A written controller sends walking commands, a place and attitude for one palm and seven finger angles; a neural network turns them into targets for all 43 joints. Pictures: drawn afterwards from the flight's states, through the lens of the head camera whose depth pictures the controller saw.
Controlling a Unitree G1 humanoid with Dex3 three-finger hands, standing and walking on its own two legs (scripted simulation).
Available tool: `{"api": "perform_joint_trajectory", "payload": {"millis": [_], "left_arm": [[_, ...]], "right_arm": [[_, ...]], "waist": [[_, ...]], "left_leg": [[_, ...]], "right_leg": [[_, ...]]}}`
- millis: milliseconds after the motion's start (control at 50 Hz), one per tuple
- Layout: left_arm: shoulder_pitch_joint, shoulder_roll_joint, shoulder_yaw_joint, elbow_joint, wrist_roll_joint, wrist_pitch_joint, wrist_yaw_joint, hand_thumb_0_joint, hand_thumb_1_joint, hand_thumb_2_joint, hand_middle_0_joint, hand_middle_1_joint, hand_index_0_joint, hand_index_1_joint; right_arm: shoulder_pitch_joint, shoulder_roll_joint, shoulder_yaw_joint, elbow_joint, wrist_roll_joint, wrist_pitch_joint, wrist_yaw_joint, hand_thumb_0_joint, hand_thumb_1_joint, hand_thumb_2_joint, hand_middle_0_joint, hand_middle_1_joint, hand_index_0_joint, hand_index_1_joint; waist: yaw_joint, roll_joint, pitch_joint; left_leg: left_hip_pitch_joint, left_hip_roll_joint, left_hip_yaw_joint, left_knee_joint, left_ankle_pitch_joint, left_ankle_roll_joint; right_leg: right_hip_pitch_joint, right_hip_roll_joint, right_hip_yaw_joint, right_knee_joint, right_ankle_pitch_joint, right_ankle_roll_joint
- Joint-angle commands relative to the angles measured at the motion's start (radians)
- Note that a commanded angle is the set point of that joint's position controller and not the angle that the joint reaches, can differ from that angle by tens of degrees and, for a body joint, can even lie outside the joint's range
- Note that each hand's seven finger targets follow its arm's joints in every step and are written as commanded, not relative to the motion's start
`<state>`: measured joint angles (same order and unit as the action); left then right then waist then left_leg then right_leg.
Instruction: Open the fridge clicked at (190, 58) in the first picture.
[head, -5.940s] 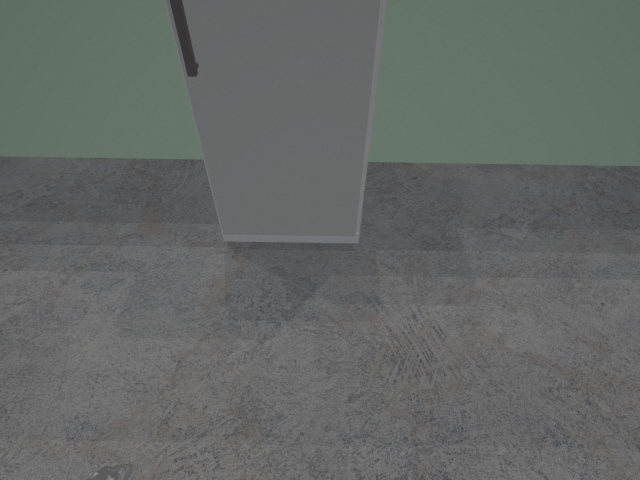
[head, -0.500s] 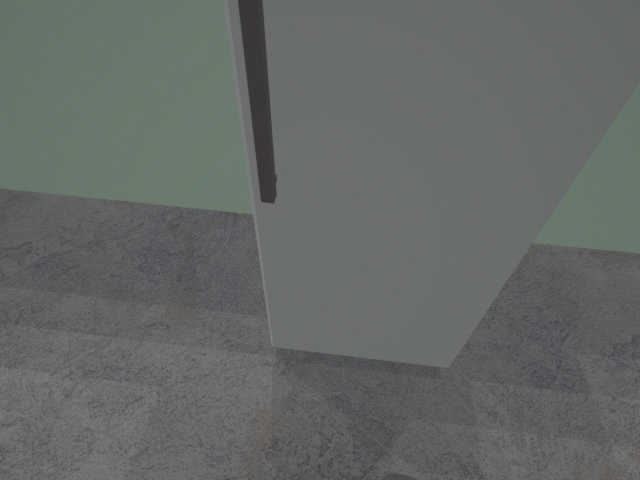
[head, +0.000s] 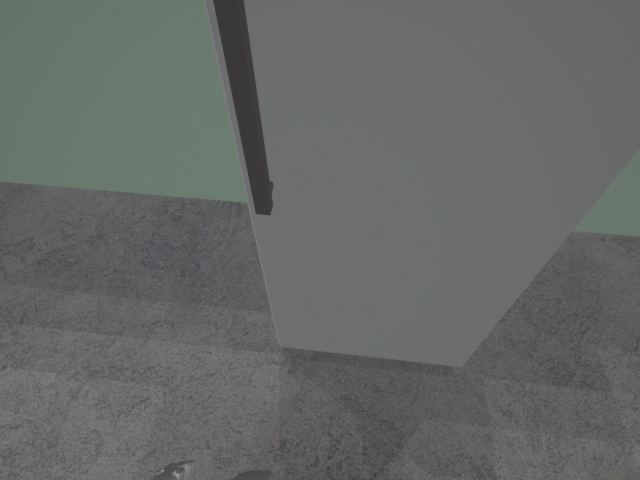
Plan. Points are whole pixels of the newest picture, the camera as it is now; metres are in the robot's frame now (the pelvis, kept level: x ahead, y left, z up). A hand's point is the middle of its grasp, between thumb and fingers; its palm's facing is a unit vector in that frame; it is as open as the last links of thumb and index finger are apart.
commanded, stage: come to a stop and stand still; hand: left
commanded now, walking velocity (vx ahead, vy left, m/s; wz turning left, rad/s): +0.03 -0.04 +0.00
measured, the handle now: (250, 95) +0.51 +0.12 +0.20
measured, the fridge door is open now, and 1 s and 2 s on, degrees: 0 0 0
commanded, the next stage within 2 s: look again from close up in 1.12 s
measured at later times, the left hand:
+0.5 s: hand out of the picture -0.07 +0.24 -0.17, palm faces +0.01 -0.98 -0.22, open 7.4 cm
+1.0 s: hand out of the picture -0.11 +0.18 -0.17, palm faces +0.02 -0.99 -0.13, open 7.4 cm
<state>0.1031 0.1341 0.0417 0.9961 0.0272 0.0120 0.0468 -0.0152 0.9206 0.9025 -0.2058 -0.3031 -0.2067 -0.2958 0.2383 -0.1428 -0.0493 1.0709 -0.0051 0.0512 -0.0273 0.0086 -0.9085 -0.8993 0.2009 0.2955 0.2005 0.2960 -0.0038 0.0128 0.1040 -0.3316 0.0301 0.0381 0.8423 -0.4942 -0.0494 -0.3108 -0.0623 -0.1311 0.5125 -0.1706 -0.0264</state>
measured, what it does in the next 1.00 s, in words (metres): steps on the spot: left foot, then right foot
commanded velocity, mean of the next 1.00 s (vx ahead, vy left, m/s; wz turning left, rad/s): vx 0.00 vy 0.00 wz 0.00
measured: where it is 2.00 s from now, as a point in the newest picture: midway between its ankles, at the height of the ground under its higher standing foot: outside the picture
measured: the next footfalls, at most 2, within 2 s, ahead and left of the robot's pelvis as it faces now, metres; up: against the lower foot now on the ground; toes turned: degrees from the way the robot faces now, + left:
left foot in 0.10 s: +0.03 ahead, +0.14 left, +0.00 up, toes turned +3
right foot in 0.50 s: -0.07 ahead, -0.06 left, +0.00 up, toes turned -3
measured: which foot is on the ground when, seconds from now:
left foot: up 0.00-0.08, down 0.10-1.00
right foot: down 0.00-0.12, up 0.14-0.48, down 0.50-1.00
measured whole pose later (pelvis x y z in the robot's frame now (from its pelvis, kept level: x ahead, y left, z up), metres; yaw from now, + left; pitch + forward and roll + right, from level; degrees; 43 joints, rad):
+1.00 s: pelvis -0.08 +0.03 +0.01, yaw -1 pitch -2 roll +0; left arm 0.34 0.08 0.00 1.13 0.01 0.01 0.05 0.00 0.90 0.90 -0.20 -0.30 -0.20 -0.30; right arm 0.37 -0.10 -0.01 1.18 -0.01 0.02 -0.03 0.01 -0.91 -0.90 0.20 0.30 0.20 0.30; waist -0.02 -0.01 0.03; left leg -0.26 0.01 0.08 0.42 -0.12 0.03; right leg -0.13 0.02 -0.05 0.45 -0.29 -0.03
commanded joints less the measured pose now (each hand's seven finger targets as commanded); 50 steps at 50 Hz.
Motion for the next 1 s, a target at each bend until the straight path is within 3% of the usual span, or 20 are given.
{"api": "perform_joint_trajectory", "payload": {"millis": [0,40,60,80,100,120,140,180,240,320,380,420,460,500,520,540,560,660,760,980], "left_arm": [[0.047,0.203,0.051,-0.036,0.008,0.005,0.005,0.0,0.9,0.9,-0.2,-0.3,-0.2,-0.3],[0.034,0.186,0.047,-0.036,0.0,0.013,0.001,0.0,0.9,0.9,-0.2,-0.3,-0.2,-0.3],[0.044,0.16,0.04,-0.046,-0.008,0.022,-0.005,0.0,0.9,0.9,-0.2,-0.3,-0.2,-0.3],[0.063,0.107,0.032,-0.062,-0.016,0.031,-0.011,0.0,0.9,0.9,-0.2,-0.3,-0.2,-0.3],[0.04,0.094,0.031,-0.07,-0.014,0.036,-0.009,0.0,0.9,0.9,-0.2,-0.3,-0.2,-0.3],[0.037,0.115,0.036,-0.055,-0.008,0.045,-0.009,0.0,0.9,0.9,-0.2,-0.3,-0.2,-0.3],[0.059,0.121,0.038,-0.037,-0.001,0.05,-0.012,0.0,0.9,0.9,-0.2,-0.3,-0.2,-0.3],[0.138,0.117,0.037,0.004,0.0,0.047,-0.019,0.0,0.9,0.9,-0.2,-0.3,-0.2,-0.3],[0.173,0.109,0.022,0.032,-0.001,0.032,-0.023,0.0,0.9,0.9,-0.2,-0.3,-0.2,-0.3],[0.161,0.102,0.004,0.038,-0.007,0.028,-0.015,0.0,0.9,0.9,-0.2,-0.3,-0.2,-0.3],[0.186,0.089,-0.008,0.062,-0.011,0.024,-0.012,0.0,0.9,0.9,-0.2,-0.3,-0.2,-0.3],[0.238,0.084,-0.012,0.094,-0.012,0.02,-0.008,0.0,0.9,0.9,-0.2,-0.3,-0.2,-0.3],[0.286,0.097,-0.013,0.122,-0.01,0.005,-0.002,0.0,0.9,0.9,-0.2,-0.3,-0.2,-0.3],[0.28,0.111,-0.019,0.126,-0.013,-0.006,0.0,0.0,0.9,0.9,-0.2,-0.3,-0.2,-0.3],[0.275,0.116,-0.022,0.125,-0.016,-0.008,0.0,0.0,0.9,0.9,-0.2,-0.3,-0.2,-0.3],[0.266,0.109,-0.022,0.129,-0.014,-0.015,-0.001,0.0,0.9,0.9,-0.2,-0.3,-0.2,-0.3],[0.252,0.095,-0.026,0.126,-0.016,-0.019,0.0,0.0,0.9,0.9,-0.2,-0.3,-0.2,-0.3],[0.26,0.077,-0.031,0.121,-0.019,-0.014,0.005,0.0,0.9,0.9,-0.2,-0.3,-0.2,-0.3],[0.3,0.068,-0.029,0.125,-0.019,-0.011,0.004,0.0,0.9,0.9,-0.2,-0.3,-0.2,-0.3],[0.318,0.041,-0.026,0.124,-0.02,-0.017,0.002,0.0,0.9,0.9,-0.2,-0.3,-0.2,-0.3]], "right_arm": [[0.137,-0.037,-0.015,-0.04,-0.002,-0.015,0.006,0.0,-0.9,-0.9,0.2,0.3,0.2,0.3],[0.18,-0.044,-0.014,-0.029,-0.003,-0.026,0.008,0.0,-0.9,-0.9,0.2,0.3,0.2,0.3],[0.186,-0.081,-0.017,-0.03,-0.006,-0.033,0.009,0.0,-0.9,-0.9,0.2,0.3,0.2,0.3],[0.16,-0.152,-0.03,-0.057,-0.018,-0.042,0.008,0.0,-0.9,-0.9,0.2,0.3,0.2,0.3],[0.087,-0.192,-0.034,-0.097,-0.025,-0.038,0.002,0.0,-0.9,-0.9,0.2,0.3,0.2,0.3],[0.018,-0.183,-0.026,-0.11,-0.025,-0.041,-0.005,0.0,-0.9,-0.9,0.2,0.3,0.2,0.3],[-0.016,-0.16,-0.018,-0.112,-0.023,-0.045,-0.011,0.0,-0.9,-0.9,0.2,0.3,0.2,0.3],[-0.056,-0.152,-0.007,-0.116,-0.021,-0.048,-0.015,0.0,-0.9,-0.9,0.2,0.3,0.2,0.3],[-0.019,-0.141,-0.006,-0.092,-0.009,-0.056,-0.017,0.0,-0.9,-0.9,0.2,0.3,0.2,0.3],[0.062,-0.142,-0.007,-0.043,-0.007,-0.057,-0.019,0.0,-0.9,-0.9,0.2,0.3,0.2,0.3],[0.08,-0.149,-0.008,-0.019,-0.008,-0.057,-0.015,0.0,-0.9,-0.9,0.2,0.3,0.2,0.3],[0.074,-0.146,-0.008,-0.009,-0.004,-0.057,-0.011,0.0,-0.9,-0.9,0.2,0.3,0.2,0.3],[0.064,-0.117,-0.001,-0.001,0.003,-0.058,-0.007,0.0,-0.9,-0.9,0.2,0.3,0.2,0.3],[0.063,-0.088,0.009,0.004,0.005,-0.058,-0.001,0.0,-0.9,-0.9,0.2,0.3,0.2,0.3],[0.076,-0.083,0.011,0.011,0.004,-0.06,0.002,0.0,-0.9,-0.9,0.2,0.3,0.2,0.3],[0.082,-0.081,0.011,0.021,0.0,-0.056,0.003,0.0,-0.9,-0.9,0.2,0.3,0.2,0.3],[0.088,-0.088,0.012,0.03,-0.001,-0.057,0.002,0.0,-0.9,-0.9,0.2,0.3,0.2,0.3],[0.124,-0.076,0.021,0.065,-0.001,-0.05,0.002,0.0,-0.9,-0.9,0.2,0.3,0.2,0.3],[0.14,-0.054,0.024,0.077,-0.005,-0.042,-0.001,0.0,-0.9,-0.9,0.2,0.3,0.2,0.3],[0.182,-0.025,0.024,0.081,-0.007,-0.047,-0.008,0.0,-0.9,-0.9,0.2,0.3,0.2,0.3]], "waist": [[-0.008,-0.19,-0.168],[-0.03,-0.175,-0.161],[-0.031,-0.061,-0.141],[-0.023,0.195,-0.103],[-0.021,0.277,-0.031],[-0.009,0.242,-0.015],[0.018,0.221,0.001],[0.043,0.127,-0.008],[0.029,0.072,-0.052],[-0.013,0.113,-0.096],[-0.016,0.111,-0.105],[-0.001,0.081,-0.105],[0.011,0.015,-0.087],[-0.005,-0.027,-0.052],[-0.014,0.002,-0.064],[-0.016,-0.103,-0.067],[-0.021,-0.149,-0.052],[-0.021,-0.082,0.04],[-0.01,-0.007,0.076],[-0.01,-0.005,0.023]], "left_leg": [[0.051,0.007,0.017,-0.129,0.093,0.003],[0.191,0.007,0.03,-0.337,0.246,0.01],[0.22,0.047,-0.025,-0.43,0.241,0.023],[0.138,0.226,-0.256,-0.582,0.209,0.081],[-0.03,0.324,-0.367,-0.688,0.169,0.154],[-0.106,0.31,-0.341,-0.714,0.129,0.171],[-0.125,0.273,-0.293,-0.712,0.13,0.16],[-0.065,0.22,-0.215,-0.678,0.122,0.156],[0.117,0.183,-0.162,-0.651,0.224,0.168],[0.253,0.217,-0.214,-0.653,0.308,0.19],[0.261,0.221,-0.229,-0.643,0.359,0.196],[0.22,0.201,-0.216,-0.637,0.32,0.17],[0.14,0.138,-0.158,-0.601,0.282,0.108],[0.15,0.069,-0.092,-0.566,0.277,0.061],[0.188,0.06,-0.096,-0.568,0.281,0.057],[0.207,0.061,-0.077,-0.538,0.322,0.062],[0.218,0.066,-0.069,-0.52,0.346,0.067],[0.179,0.07,-0.076,-0.538,0.268,0.069],[0.12,0.065,-0.085,-0.546,0.187,0.068],[0.112,0.068,-0.09,-0.521,0.206,0.068]], "right_leg": [[0.09,-0.233,0.197,-0.145,0.284,-0.131],[-0.011,-0.188,0.175,-0.104,0.04,-0.069],[-0.089,-0.125,0.139,-0.028,-0.115,-0.024],[-0.153,-0.018,0.067,0.116,-0.251,0.034],[-0.124,0.036,0.082,0.259,-0.337,0.047],[-0.075,0.018,0.162,0.36,-0.318,0.039],[-0.068,0.015,0.184,0.419,-0.286,0.034],[-0.097,0.031,0.184,0.502,-0.218,0.041],[-0.134,0.022,0.152,0.422,-0.199,0.059],[-0.084,0.007,0.135,0.239,-0.267,0.064],[-0.001,0.009,0.124,0.079,-0.274,0.053],[0.08,0.012,0.114,-0.035,-0.186,0.043],[0.183,-0.018,0.147,-0.205,-0.045,0.024],[0.118,-0.081,0.217,-0.225,-0.072,-0.015],[0.086,-0.091,0.217,-0.221,-0.096,-0.02],[0.072,-0.069,0.209,-0.22,-0.085,-0.016],[0.053,-0.072,0.215,-0.233,-0.086,-0.012],[-0.009,-0.058,0.205,-0.24,-0.195,-0.004],[-0.027,-0.045,0.208,-0.241,-0.259,-0.008],[-0.009,-0.038,0.206,-0.227,-0.242,-0.017]]}}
